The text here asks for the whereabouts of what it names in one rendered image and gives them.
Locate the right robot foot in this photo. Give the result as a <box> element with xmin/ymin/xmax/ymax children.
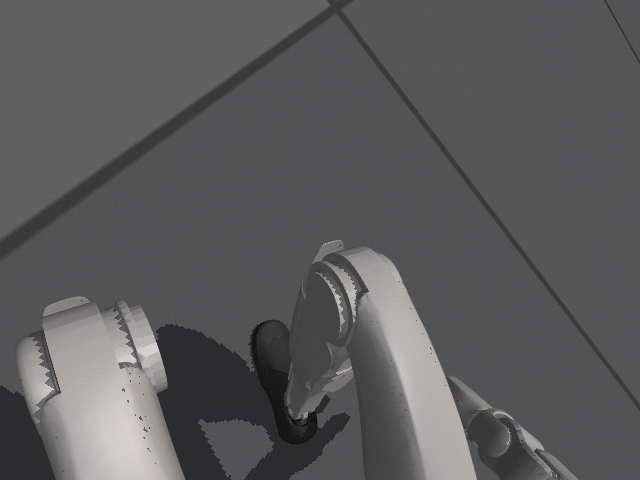
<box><xmin>252</xmin><ymin>320</ymin><xmax>317</xmax><ymax>444</ymax></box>

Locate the right robot arm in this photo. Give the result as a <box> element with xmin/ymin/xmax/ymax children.
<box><xmin>467</xmin><ymin>408</ymin><xmax>578</xmax><ymax>480</ymax></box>

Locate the right robot hand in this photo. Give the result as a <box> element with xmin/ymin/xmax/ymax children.
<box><xmin>445</xmin><ymin>375</ymin><xmax>492</xmax><ymax>442</ymax></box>

